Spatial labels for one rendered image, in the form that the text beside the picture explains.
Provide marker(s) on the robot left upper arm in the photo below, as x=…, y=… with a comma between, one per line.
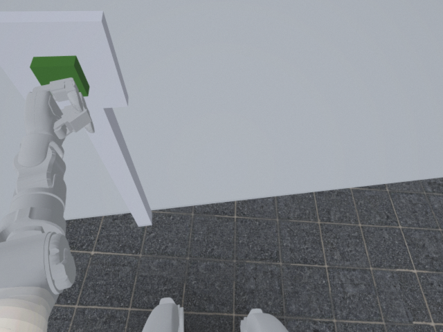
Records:
x=34, y=270

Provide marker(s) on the panel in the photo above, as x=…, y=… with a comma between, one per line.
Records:
x=84, y=34

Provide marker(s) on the robot left thigh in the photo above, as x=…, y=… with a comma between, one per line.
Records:
x=165, y=318

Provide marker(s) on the robot left hand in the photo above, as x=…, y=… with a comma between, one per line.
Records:
x=42, y=114

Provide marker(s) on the robot left forearm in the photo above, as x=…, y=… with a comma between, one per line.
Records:
x=39, y=199

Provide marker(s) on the left robot shin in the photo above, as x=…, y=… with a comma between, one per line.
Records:
x=166, y=300

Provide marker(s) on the button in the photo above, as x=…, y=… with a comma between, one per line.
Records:
x=48, y=69

